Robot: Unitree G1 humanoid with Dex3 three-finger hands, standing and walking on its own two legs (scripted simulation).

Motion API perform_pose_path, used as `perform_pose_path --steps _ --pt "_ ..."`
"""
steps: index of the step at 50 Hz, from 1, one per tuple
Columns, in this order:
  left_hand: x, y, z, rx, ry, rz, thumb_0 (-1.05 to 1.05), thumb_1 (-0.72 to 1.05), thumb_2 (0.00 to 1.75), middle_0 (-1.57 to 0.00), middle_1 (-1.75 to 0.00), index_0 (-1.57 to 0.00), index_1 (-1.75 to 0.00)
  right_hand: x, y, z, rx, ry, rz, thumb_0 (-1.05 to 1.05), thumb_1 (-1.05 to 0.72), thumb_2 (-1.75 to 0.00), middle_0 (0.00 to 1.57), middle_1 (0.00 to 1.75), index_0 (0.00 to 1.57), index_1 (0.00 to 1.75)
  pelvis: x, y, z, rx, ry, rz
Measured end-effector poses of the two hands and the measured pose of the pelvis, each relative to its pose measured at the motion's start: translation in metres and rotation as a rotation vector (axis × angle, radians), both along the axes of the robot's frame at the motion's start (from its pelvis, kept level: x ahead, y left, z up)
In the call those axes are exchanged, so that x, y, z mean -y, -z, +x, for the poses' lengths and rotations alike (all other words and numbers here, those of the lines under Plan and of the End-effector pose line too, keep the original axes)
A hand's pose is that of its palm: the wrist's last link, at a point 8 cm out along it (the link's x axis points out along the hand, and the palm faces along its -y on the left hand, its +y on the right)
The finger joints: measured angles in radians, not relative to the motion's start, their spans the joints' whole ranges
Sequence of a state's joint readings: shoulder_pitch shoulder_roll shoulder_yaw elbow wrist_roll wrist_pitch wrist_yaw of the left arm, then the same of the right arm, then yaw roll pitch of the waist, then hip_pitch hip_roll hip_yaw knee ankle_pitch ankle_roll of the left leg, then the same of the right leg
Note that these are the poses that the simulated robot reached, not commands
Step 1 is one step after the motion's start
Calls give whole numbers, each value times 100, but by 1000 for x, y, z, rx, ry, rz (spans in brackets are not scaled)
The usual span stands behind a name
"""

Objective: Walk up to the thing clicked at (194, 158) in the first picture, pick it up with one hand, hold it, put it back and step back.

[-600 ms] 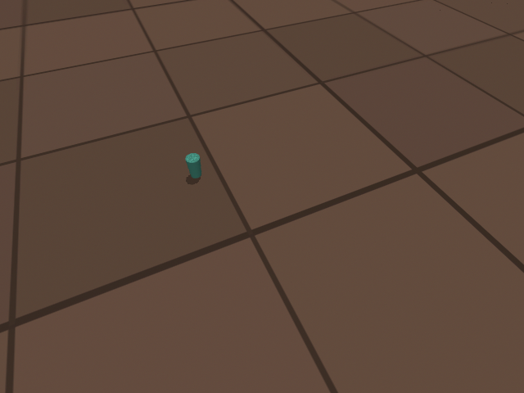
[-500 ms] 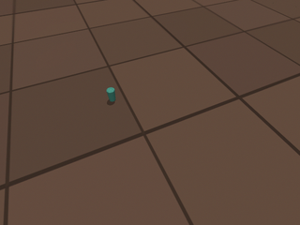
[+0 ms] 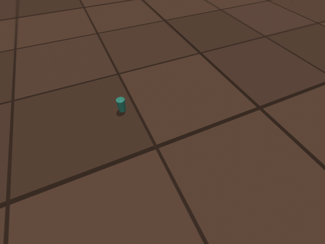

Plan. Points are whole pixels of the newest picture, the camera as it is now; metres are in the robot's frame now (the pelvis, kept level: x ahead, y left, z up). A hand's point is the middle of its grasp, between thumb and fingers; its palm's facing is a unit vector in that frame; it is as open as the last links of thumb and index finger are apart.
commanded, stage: stand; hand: left
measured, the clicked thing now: (121, 105) +1.28 +0.35 -0.72
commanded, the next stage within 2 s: walk up in 0.52 s
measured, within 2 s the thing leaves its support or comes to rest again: neither
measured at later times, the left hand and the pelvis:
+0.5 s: hand out of the picture +0.07 +0.25 -0.16, palm faces -0.03 -0.94 -0.34, open 7.4 cm; pelvis +0.00 +0.00 +0.00, yaw +0 degrees
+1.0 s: hand out of the picture +0.11 +0.35 -0.18, palm faces +0.04 -0.93 -0.37, open 7.4 cm; pelvis +0.12 +0.05 -0.02, yaw +5 degrees
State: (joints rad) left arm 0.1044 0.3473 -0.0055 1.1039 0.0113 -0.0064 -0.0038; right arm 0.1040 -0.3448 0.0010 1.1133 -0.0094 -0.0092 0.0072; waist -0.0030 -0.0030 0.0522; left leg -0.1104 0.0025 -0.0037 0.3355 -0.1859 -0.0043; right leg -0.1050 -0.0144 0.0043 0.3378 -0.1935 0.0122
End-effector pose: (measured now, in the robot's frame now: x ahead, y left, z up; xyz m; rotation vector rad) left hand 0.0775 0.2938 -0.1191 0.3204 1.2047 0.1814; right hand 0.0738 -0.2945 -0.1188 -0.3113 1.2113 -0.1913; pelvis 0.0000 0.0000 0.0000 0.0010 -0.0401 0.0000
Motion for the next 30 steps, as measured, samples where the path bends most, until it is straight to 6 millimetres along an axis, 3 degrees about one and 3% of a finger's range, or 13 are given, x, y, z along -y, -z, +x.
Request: perform_pose_path --steps 19,30 --pt "0 2 -10 -31 -9 1 1 91 90 -20 -30 -20 -30 2 2 -7 -26 4 2 1 -90 -90 20 30 21 30 2 0 0 -2 -1 0" --pt "-6 -1 -6 10 -13 -7 1 91 90 -21 -30 -20 -30 8 0 -4 -2 -2 14 1 -90 -90 21 30 21 30 3 3 8 -13 -12 3"
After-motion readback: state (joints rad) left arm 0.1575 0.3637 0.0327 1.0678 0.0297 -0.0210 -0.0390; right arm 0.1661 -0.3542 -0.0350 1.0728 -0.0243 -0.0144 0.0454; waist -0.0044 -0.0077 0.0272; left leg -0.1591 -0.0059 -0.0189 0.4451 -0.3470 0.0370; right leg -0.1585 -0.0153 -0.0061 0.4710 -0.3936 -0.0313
